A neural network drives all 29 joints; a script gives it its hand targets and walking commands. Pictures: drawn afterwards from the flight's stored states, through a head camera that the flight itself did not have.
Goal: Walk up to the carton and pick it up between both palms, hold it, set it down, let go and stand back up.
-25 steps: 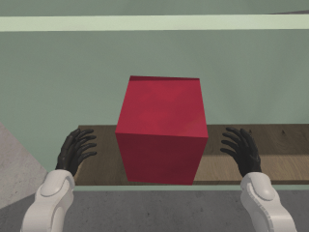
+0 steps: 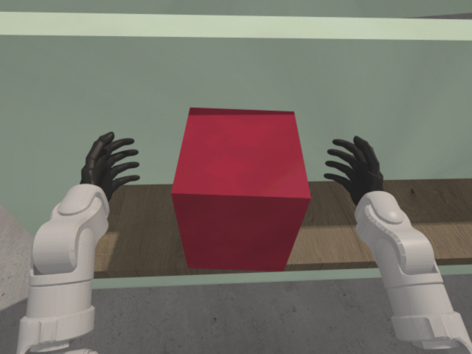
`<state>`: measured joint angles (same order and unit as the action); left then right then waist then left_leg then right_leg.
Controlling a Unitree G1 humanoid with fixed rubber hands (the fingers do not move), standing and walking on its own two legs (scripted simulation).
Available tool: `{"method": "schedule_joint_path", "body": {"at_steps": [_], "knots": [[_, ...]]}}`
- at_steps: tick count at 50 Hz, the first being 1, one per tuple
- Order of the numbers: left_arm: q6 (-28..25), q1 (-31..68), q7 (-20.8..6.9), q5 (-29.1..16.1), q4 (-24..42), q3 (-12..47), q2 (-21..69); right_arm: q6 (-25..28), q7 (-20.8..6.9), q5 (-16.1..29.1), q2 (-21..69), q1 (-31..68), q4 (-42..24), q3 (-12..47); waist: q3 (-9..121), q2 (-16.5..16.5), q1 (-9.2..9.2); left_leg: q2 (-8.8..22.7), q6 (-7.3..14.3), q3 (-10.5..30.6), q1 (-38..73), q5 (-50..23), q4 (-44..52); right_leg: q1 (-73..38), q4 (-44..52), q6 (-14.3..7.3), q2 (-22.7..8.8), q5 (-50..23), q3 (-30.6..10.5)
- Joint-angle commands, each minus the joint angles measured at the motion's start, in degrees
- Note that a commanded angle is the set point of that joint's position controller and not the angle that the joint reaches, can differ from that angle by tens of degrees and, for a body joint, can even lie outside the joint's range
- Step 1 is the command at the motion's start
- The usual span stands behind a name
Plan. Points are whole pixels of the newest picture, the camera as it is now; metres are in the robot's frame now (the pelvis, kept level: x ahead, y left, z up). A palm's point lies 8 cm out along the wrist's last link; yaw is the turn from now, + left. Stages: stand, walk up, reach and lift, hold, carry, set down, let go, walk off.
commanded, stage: reach and lift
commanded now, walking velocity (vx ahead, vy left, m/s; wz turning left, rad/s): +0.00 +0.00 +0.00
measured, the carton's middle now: (238, 192) +0.40 +0.01 +0.03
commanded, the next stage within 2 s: none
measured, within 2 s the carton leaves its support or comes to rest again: neither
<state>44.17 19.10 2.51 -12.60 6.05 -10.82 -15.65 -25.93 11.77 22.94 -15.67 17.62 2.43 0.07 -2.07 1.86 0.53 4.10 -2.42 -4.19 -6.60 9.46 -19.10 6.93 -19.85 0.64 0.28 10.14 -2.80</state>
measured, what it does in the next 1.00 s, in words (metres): stands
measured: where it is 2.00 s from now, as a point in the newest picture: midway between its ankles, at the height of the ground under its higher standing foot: outside the picture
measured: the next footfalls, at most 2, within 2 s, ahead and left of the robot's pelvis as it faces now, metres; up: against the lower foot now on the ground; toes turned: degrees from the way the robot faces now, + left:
none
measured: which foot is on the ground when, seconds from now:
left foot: down 0.00-1.00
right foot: down 0.00-1.00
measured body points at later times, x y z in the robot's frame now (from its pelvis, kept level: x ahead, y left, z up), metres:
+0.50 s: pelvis +0.00 -0.01 +0.00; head +0.01 +0.01 +0.45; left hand +0.41 +0.22 +0.20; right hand +0.42 -0.18 +0.19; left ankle +0.01 +0.14 -0.75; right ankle +0.01 -0.13 -0.75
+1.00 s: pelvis +0.01 -0.01 +0.00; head +0.02 +0.01 +0.45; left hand +0.43 +0.21 +0.14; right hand +0.43 -0.18 +0.13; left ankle +0.01 +0.14 -0.75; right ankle +0.01 -0.13 -0.75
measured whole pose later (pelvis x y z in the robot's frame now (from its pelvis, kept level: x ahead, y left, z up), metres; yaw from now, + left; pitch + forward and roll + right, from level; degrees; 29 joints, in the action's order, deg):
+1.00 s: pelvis +0.01 -0.01 +0.00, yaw +2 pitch +4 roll -1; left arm 29.9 42.6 1.6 -11.2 -30.9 -7.2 -17.7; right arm -17.5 11.1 24.1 -15.4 42.3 37.9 3.1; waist 2.5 1.1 1.9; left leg 4.8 -3.2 -1.4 -15.9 9.7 -21.7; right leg 14.0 -19.9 0.2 1.0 9.8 -0.3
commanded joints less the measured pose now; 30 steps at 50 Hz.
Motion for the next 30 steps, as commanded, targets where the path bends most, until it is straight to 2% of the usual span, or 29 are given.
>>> {"method": "schedule_joint_path", "body": {"at_steps": [1,2,3,4,5,7,8,9,10,11,12,13,14,15,16,17,18,19,20,21,22,23,24,25,26,27,28,29,30], "knots": [[-2.48,27.39,1.23,-1.26,11.10,-1.51,-9.46,3.13,-0.18,-0.23,-10.17,27.64,-11.58,-5.97,25.50,-2.57,1.65,-3.73,0.44,-0.49,7.77,-10.60,1.07,-2.78,1.51,0.57,3.37,-12.39,2.34],[-2.01,29.83,1.42,-0.21,6.84,-1.90,-10.10,2.78,-0.24,0.27,-9.95,28.86,-7.58,-4.90,23.36,-3.97,0.66,-3.86,0.44,-1.00,7.02,-9.30,1.02,-1.77,1.99,0.70,3.45,-10.61,2.10],[-1.86,31.67,1.63,-0.76,8.49,-1.17,-10.30,2.92,-0.39,1.16,-10.79,31.14,-7.77,-4.98,27.29,-4.39,0.81,-3.78,0.26,-0.80,8.44,-11.95,0.27,-2.72,1.83,0.59,3.26,-13.29,2.34],[-1.56,34.37,1.75,0.06,6.75,-2.39,-11.38,2.88,-0.56,1.28,-11.15,33.49,-6.82,-4.49,27.57,-4.38,0.14,-3.85,0.17,-0.72,7.48,-11.12,0.17,-2.03,1.63,0.76,3.33,-12.32,2.52],[-2.02,34.58,1.77,-0.09,5.06,-1.58,-10.94,2.78,-0.77,0.78,-11.15,33.89,-4.03,-5.38,27.29,-4.70,0.60,-3.58,0.28,-0.46,7.97,-10.01,0.74,-1.31,1.84,0.76,3.20,-11.29,2.51],[-1.39,41.56,2.01,-0.37,-1.40,-0.49,-11.92,1.80,-1.41,1.41,-12.12,41.29,0.50,-4.65,25.12,-5.48,0.64,-3.75,0.11,-0.82,4.28,-5.83,0.92,0.12,1.76,0.67,2.79,-6.95,2.80],[-1.19,41.85,2.26,0.25,-4.23,-0.79,-11.80,1.34,-1.58,0.98,-12.38,41.24,3.20,-4.29,23.41,-5.43,0.15,-3.75,0.06,-0.87,2.82,-3.81,1.76,-0.16,2.04,0.50,2.39,-5.61,2.64],[-1.44,39.83,2.09,0.20,-3.44,-1.53,-11.56,1.82,-1.34,1.56,-12.73,39.19,2.90,-3.71,25.72,-4.11,0.00,-3.68,0.52,-0.89,4.58,-8.06,0.95,-1.90,1.61,0.62,2.82,-11.14,2.36],[-1.50,43.41,2.45,0.31,-3.60,-1.40,-13.05,2.09,-1.22,1.55,-13.37,43.32,1.15,-3.69,28.40,-3.69,-0.05,-3.69,0.18,-0.91,4.91,-8.35,0.72,-1.99,1.33,0.77,2.97,-10.59,2.96],[-1.65,42.33,2.46,0.19,-4.63,-2.42,-13.20,2.32,-1.09,2.36,-12.44,42.98,3.80,-2.22,29.91,-3.51,-0.98,-3.93,0.47,-0.88,4.79,-10.13,0.04,-3.70,0.94,1.31,2.55,-13.44,2.42],[-2.27,43.90,2.18,-0.34,-4.79,-1.61,-12.94,2.25,-0.80,2.27,-11.75,42.89,5.93,-2.96,30.81,-4.15,0.64,-4.18,0.26,-0.90,5.07,-11.17,-0.54,-3.65,0.87,1.07,2.84,-16.06,2.43],[-2.92,43.35,2.06,-0.80,-3.67,-1.40,-13.21,2.67,-1.08,3.22,-12.63,44.19,4.45,-2.44,33.62,-2.45,0.00,-4.30,0.25,-0.75,6.81,-14.37,-1.03,-4.68,0.02,1.64,3.07,-20.21,2.62],[-3.57,47.11,2.27,-0.69,-6.03,-1.62,-14.20,2.91,-1.57,3.09,-13.70,48.36,6.17,-2.69,33.99,-2.85,-0.21,-4.16,0.19,-0.72,6.42,-14.43,-1.46,-2.51,0.10,1.42,3.47,-18.44,2.76],[-3.68,49.64,1.98,-0.48,-8.50,-0.55,-14.28,2.68,-1.45,3.25,-13.13,48.61,10.16,-2.51,33.96,-4.25,0.95,-4.19,-0.21,-0.77,6.73,-13.83,-1.90,-1.51,0.55,1.44,3.29,-18.11,2.97],[-3.15,49.98,1.96,0.04,-9.20,-0.82,-14.91,2.60,-1.36,3.53,-14.44,49.35,10.95,-3.18,33.98,-5.80,1.12,-3.93,-0.57,-0.59,7.56,-15.17,-1.92,-0.13,0.47,1.11,3.43,-18.57,3.18],[-3.09,47.76,2.06,0.02,-6.59,-0.62,-14.97,3.12,-1.00,3.79,-14.59,48.24,10.50,-2.93,34.97,-6.43,0.67,-4.21,-1.14,-0.52,9.26,-18.37,-2.46,-1.66,0.15,1.06,3.72,-21.67,2.91],[-3.19,49.44,1.88,-0.69,-7.73,-0.98,-15.57,3.62,-0.66,4.18,-14.57,50.15,8.71,-2.21,35.75,-4.82,0.37,-4.58,-0.82,-0.71,7.93,-18.92,-2.91,-4.07,-0.05,1.42,3.53,-23.35,2.59],[-3.22,51.42,1.64,-0.90,-10.45,-0.26,-15.18,3.23,-0.60,3.26,-15.03,52.81,10.90,-2.68,33.53,-4.25,0.93,-4.38,-0.85,-0.43,7.30,-16.28,-2.53,-2.29,0.29,1.71,3.63,-20.95,3.22],[-3.66,51.67,1.83,-1.87,-8.35,-0.01,-15.94,3.53,-0.32,3.70,-15.06,53.26,9.39,-3.31,34.93,-4.65,1.39,-4.50,-1.13,-0.63,7.96,-18.13,-2.85,-2.12,-0.05,1.68,3.98,-22.71,3.53],[-3.79,51.06,1.48,-2.00,-9.98,0.04,-15.48,3.36,-0.31,4.29,-14.94,52.64,10.71,-2.13,35.20,-3.39,0.80,-4.64,-1.04,-0.36,7.70,-20.21,-3.49,-3.88,-0.54,1.85,3.63,-26.75,3.13],[-3.99,51.28,1.32,-1.22,-7.61,-1.43,-16.70,3.47,-0.19,4.75,-15.11,53.37,9.72,-1.40,37.71,-3.50,0.02,-4.75,-0.91,-0.55,8.54,-21.90,-3.48,-5.17,-1.11,2.34,3.32,-28.89,3.02],[-4.63,56.85,1.35,-1.24,-11.07,-1.55,-18.16,3.27,-0.44,4.47,-15.28,57.08,11.75,-1.33,37.54,-4.15,0.60,-4.92,-0.66,-0.52,6.31,-19.26,-3.33,-4.78,-1.12,2.26,2.95,-27.18,2.56],[-4.69,58.02,1.26,-1.05,-15.78,-0.42,-18.15,2.81,-0.50,3.60,-14.80,58.75,16.68,-2.29,34.28,-4.95,1.18,-4.85,-0.96,-0.27,5.38,-16.62,-2.80,-3.21,-0.64,2.32,2.95,-24.32,3.18],[-4.46,58.58,1.56,-1.70,-13.07,0.27,-18.04,3.30,-0.62,4.74,-15.79,59.38,14.07,-2.59,37.58,-5.52,0.82,-4.66,-1.40,-0.20,6.23,-18.48,-3.25,-3.75,-0.89,1.89,3.21,-25.26,3.32],[-4.61,57.01,1.47,-2.28,-14.25,1.38,-17.35,3.33,-0.62,5.08,-16.20,58.23,16.07,-2.74,35.84,-6.05,1.40,-4.85,-1.44,0.26,6.94,-18.15,-3.39,-3.22,-0.53,1.77,2.95,-25.53,3.08],[-5.08,58.92,1.06,-2.61,-16.60,2.04,-16.96,3.11,-0.95,5.00,-14.94,60.22,17.79,-2.14,35.80,-5.21,1.89,-4.55,-1.18,0.70,6.39,-15.74,-2.65,-2.55,0.02,1.70,2.94,-23.39,3.38],[-5.47,57.32,0.67,-3.35,-16.68,1.34,-17.77,3.10,-0.84,4.95,-15.72,59.87,16.56,-2.37,36.71,-4.00,2.09,-4.86,-0.81,0.63,6.19,-16.97,-2.76,-3.40,-0.02,2.07,2.79,-26.07,3.11],[-5.41,56.00,0.62,-4.35,-13.90,1.10,-18.23,3.46,-0.44,5.27,-15.74,58.86,13.77,-1.82,41.19,-3.32,2.50,-5.18,-1.03,0.45,8.08,-21.49,-3.98,-5.86,-1.16,2.33,3.02,-32.26,3.25],[-5.91,58.45,0.63,-4.38,-15.02,0.88,-18.69,3.47,-0.26,4.70,-15.80,60.59,13.53,-2.52,41.43,-2.83,2.55,-5.54,-0.96,0.40,6.61,-19.38,-3.99,-5.59,-1.25,2.59,2.95,-31.20,2.99]]}}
